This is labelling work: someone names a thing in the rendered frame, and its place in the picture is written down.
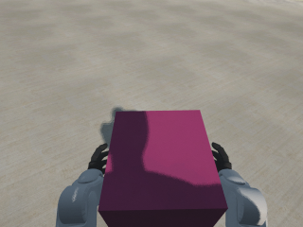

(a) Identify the carton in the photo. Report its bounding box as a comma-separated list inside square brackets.
[98, 110, 228, 227]

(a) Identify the robot right hand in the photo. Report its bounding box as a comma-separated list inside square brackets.
[211, 142, 232, 173]

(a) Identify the robot left hand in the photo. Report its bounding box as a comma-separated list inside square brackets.
[87, 143, 109, 174]

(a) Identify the robot right forearm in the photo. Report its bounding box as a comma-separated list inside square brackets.
[218, 168, 268, 227]

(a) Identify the robot left forearm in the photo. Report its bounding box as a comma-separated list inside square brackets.
[55, 168, 104, 227]

